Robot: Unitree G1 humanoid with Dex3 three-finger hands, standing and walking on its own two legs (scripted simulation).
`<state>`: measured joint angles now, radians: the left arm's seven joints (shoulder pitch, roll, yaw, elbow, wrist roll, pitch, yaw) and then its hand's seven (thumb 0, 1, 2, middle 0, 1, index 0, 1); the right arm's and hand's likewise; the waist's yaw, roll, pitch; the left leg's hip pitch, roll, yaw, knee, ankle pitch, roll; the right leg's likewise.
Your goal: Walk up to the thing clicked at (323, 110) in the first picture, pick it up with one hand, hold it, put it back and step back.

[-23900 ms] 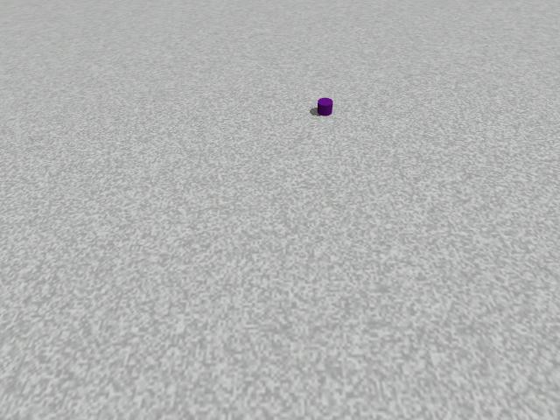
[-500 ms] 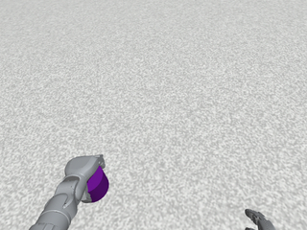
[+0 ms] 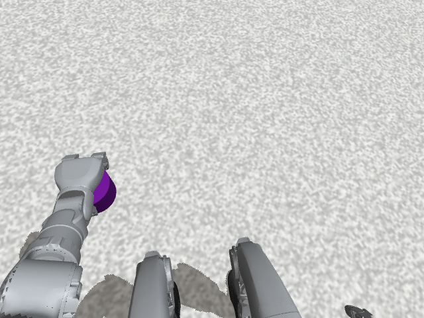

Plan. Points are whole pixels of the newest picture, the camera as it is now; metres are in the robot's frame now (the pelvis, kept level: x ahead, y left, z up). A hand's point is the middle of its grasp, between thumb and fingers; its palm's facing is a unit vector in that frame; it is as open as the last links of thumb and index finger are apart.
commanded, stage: crouch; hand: left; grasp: from above
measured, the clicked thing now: (91, 189) +0.42 +0.24 -0.16
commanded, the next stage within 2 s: lower in 1.26 s
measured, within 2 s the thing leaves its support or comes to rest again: neither
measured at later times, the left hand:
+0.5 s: hand (113, 198) +0.45 +0.23 -0.33, palm faces -0.45 -0.03 -0.89, open 11.6 cm
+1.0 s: hand (119, 196) +0.47 +0.23 -0.41, palm faces -0.48 -0.03 -0.88, open 11.6 cm
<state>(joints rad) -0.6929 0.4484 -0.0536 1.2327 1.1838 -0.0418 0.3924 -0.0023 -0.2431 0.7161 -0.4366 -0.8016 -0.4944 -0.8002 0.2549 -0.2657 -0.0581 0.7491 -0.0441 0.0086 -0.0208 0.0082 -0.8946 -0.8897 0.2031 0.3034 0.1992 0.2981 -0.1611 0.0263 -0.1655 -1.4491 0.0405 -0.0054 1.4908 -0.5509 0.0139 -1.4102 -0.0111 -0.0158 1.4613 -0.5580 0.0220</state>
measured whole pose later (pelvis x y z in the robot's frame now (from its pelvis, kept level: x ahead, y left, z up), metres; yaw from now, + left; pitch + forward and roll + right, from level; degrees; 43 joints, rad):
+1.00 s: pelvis -0.02 -0.01 -0.22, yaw -5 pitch +37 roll -7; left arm -1.02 0.74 0.12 1.45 1.28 -0.18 0.35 -0.01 -0.24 0.69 -0.49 -0.72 -0.55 -0.73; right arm 0.21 -0.26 0.05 0.74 -0.14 -0.06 0.13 0.00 -0.91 -0.90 0.20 0.30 0.20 0.30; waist -0.28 0.00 -0.04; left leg -2.23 0.05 -0.11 2.26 -0.69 0.01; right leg -2.16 0.01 -0.08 2.19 -0.69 0.02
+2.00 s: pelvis -0.02 +0.00 -0.29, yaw -9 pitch +33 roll -11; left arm -1.09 0.90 0.14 1.58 1.28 -0.16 0.46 0.00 -0.23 0.68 -0.48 -0.72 -0.54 -0.73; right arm 0.14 -0.29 0.18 0.69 -0.18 -0.10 0.16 0.00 -0.90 -0.89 0.20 0.30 0.20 0.30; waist -0.36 -0.06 0.09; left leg -2.38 0.05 -0.18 2.49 -0.70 0.01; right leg -2.28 0.03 -0.13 2.37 -0.69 0.03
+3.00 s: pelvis -0.03 +0.00 -0.29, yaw -12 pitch +28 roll -13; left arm -1.15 1.04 0.08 1.71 1.27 -0.18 0.53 0.00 -0.34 0.82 -0.24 -0.98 -0.29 -0.95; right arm 0.14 -0.34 0.31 0.64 -0.22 -0.20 0.19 0.00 -0.89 -0.89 0.20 0.30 0.20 0.30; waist -0.40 -0.13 0.18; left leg -2.37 0.05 -0.25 2.53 -0.70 0.01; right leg -2.24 0.05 -0.18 2.37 -0.65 0.04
